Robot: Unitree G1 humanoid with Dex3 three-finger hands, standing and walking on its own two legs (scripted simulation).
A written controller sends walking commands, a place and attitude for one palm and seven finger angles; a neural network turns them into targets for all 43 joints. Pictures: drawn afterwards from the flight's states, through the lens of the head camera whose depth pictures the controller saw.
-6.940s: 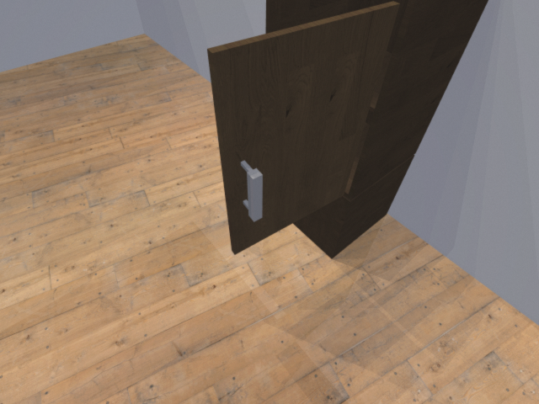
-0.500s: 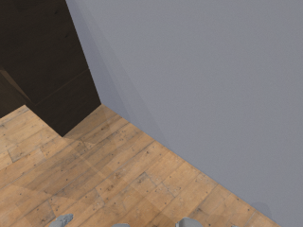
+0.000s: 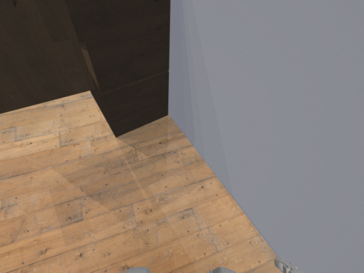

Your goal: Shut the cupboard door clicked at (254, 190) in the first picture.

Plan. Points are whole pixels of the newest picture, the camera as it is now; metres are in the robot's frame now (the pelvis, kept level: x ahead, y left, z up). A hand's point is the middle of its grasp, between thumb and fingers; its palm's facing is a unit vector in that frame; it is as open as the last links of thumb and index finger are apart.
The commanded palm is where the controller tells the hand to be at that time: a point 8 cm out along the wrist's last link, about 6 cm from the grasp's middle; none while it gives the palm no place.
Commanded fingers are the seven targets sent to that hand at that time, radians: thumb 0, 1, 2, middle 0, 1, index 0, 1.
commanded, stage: turn to face it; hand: left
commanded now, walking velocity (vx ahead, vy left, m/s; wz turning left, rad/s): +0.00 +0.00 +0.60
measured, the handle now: out of the picture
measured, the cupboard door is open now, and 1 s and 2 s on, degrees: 84 84 84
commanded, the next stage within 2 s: take the last steps up to it in 0.62 s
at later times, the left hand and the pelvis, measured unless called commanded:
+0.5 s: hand out of the picture +0.03 +0.15 -0.14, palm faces +0.28 -0.92 -0.26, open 7.4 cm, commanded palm none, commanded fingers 0.00 0.90 0.90 -0.20 -0.30 -0.20 -0.30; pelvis +0.01 -0.05 +0.02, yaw +17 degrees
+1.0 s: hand out of the picture -0.01 +0.17 -0.15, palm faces +0.46 -0.85 -0.25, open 7.4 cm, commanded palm none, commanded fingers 0.00 0.90 0.90 -0.20 -0.30 -0.20 -0.30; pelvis +0.02 -0.04 +0.01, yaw +26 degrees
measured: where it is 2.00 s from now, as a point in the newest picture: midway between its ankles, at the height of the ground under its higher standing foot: (136, 257)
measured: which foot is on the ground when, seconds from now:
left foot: down 0.00-0.28, up 0.30-0.62, down 0.64-1.00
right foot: up 0.00-0.26, down 0.28-0.64, up 0.66-0.98, down 1.00-1.00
